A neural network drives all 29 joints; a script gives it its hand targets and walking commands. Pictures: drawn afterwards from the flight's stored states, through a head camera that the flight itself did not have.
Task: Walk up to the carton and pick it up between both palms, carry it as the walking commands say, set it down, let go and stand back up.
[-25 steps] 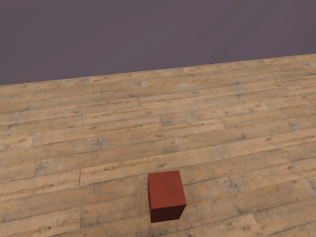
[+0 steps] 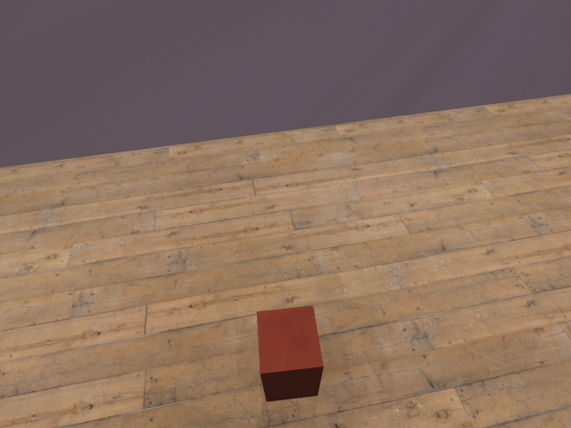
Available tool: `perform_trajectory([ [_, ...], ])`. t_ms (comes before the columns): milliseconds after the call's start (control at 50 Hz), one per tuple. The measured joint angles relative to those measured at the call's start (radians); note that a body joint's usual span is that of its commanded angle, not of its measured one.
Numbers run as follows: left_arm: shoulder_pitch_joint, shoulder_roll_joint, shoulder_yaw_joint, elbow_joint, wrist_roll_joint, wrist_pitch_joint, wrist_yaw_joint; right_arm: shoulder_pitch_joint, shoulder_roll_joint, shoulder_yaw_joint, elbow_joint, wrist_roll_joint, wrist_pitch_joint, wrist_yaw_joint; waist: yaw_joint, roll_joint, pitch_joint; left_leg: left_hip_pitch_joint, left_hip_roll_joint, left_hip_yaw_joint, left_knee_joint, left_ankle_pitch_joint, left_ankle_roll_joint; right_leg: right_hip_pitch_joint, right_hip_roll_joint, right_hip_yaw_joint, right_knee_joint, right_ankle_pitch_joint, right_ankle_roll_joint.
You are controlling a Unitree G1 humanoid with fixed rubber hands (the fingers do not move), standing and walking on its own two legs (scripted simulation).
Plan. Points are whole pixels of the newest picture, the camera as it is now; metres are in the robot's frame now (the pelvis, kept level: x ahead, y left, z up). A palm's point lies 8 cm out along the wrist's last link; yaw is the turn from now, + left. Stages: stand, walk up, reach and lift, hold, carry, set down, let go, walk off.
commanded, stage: walk up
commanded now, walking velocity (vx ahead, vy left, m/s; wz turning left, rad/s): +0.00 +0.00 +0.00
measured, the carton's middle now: (288, 355) +0.43 +0.02 -0.63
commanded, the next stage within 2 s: stand in 1.48 s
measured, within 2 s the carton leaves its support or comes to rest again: neither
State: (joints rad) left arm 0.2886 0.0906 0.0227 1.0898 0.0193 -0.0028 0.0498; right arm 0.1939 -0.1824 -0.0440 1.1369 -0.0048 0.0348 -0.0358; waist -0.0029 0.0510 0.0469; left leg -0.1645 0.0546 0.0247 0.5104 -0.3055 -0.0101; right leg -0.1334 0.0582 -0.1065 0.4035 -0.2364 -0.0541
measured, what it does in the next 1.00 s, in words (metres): steps on the spot: right foot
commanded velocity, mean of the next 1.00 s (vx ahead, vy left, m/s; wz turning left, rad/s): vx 0.08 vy -0.02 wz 0.01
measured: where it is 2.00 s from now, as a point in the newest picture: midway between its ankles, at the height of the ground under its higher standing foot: outside the picture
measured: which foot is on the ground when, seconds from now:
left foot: down 0.00-1.00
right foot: down 0.00-0.46, up 0.48-0.70, down 0.72-1.00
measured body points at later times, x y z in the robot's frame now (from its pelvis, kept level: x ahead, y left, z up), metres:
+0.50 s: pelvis +0.01 +0.01 +0.00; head +0.02 +0.03 +0.45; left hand -0.04 +0.22 -0.17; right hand -0.03 -0.19 -0.16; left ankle -0.01 +0.11 -0.74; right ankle -0.01 -0.09 -0.73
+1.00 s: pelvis +0.10 -0.02 +0.00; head +0.11 -0.02 +0.45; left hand +0.12 +0.20 -0.16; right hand +0.10 -0.24 -0.17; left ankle -0.01 +0.11 -0.74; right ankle +0.10 -0.14 -0.74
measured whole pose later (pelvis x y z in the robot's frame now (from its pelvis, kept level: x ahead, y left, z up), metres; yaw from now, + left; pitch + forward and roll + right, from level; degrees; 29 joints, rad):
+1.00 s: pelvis +0.10 -0.02 +0.00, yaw +2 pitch -1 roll -1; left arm 0.21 0.13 0.03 1.13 0.02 -0.02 0.05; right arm 0.24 -0.13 -0.01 1.15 0.00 -0.01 -0.05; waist -0.01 0.03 0.05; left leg -0.01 0.09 0.09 0.41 -0.37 -0.05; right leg -0.20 -0.02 -0.09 0.47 -0.25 0.00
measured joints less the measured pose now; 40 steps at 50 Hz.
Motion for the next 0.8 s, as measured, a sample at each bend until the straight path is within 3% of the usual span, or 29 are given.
perform_trajectory([
  [120,0.022,0.015,-0.006,0.041,-0.009,0.003,-0.012,0.024,0.062,0.030,0.036,-0.002,-0.017,-0.009,0.017,-0.052,0.006,0.071,-0.030,0.023,-0.121,0.060,0.009,0.035,-0.026,0.021,-0.051,0.030,0.007],
  [300,0.043,0.009,-0.011,0.087,-0.009,-0.001,-0.015,0.077,0.086,0.039,0.076,-0.007,-0.030,0.000,0.009,-0.061,0.013,0.073,-0.037,0.033,-0.156,0.086,0.013,0.024,-0.032,0.030,-0.063,0.045,0.009],
  [360,0.060,0.004,0.009,0.061,0.003,0.007,-0.025,0.115,0.083,0.036,0.056,-0.011,-0.021,0.014,0.000,-0.054,-0.014,-0.003,-0.035,0.028,-0.013,-0.104,0.024,-0.006,-0.035,0.017,-0.017,-0.047,0.005],
  [420,0.077,0.011,0.029,0.038,0.002,0.011,-0.016,0.136,0.085,0.041,0.035,-0.019,-0.021,0.025,-0.007,-0.067,-0.027,-0.061,-0.021,0.058,0.096,-0.126,0.024,-0.010,-0.045,0.000,-0.014,-0.033,0.004],
  [460,0.089,0.015,0.036,0.040,-0.002,0.020,-0.014,0.155,0.082,0.042,0.010,-0.022,-0.042,0.023,-0.021,-0.069,-0.038,-0.041,-0.014,0.073,0.018,-0.107,0.025,-0.036,-0.048,-0.007,0.045,-0.063,0.010],
  [520,0.088,0.028,0.044,0.054,0.005,0.036,-0.027,0.178,0.082,0.035,-0.004,-0.037,-0.069,0.013,-0.050,-0.083,-0.046,-0.042,-0.018,0.089,0.025,-0.001,0.036,-0.143,-0.058,0.023,0.296,-0.208,0.029],
  [580,0.052,0.054,0.048,0.045,0.010,0.034,-0.044,0.207,0.086,0.036,0.015,-0.039,-0.079,0.000,-0.057,-0.100,-0.036,0.009,-0.024,0.098,-0.013,-0.022,0.035,-0.239,-0.081,0.056,0.482,-0.137,0.051],
  [660,-0.025,0.070,0.040,0.015,0.004,0.018,-0.046,0.246,0.100,0.050,0.042,-0.033,-0.082,-0.011,-0.031,-0.088,-0.010,0.081,-0.019,0.083,-0.071,-0.016,0.018,-0.220,-0.115,0.070,0.343,-0.087,0.080],
  [720,-0.060,0.077,0.028,-0.002,0.002,0.000,-0.033,0.248,0.113,0.055,0.046,-0.019,-0.072,-0.005,-0.019,-0.092,0.001,0.102,-0.022,0.076,-0.051,-0.050,0.002,-0.140,-0.135,0.054,0.149,0.081,0.086],
  [800,-0.084,0.057,0.017,0.018,0.002,-0.016,-0.008,0.200,0.096,0.046,0.027,-0.003,-0.056,-0.010,-0.029,-0.060,0.008,0.120,0.004,0.068,-0.043,-0.074,-0.027,-0.100,-0.113,0.036,0.126,-0.022,0.076],
])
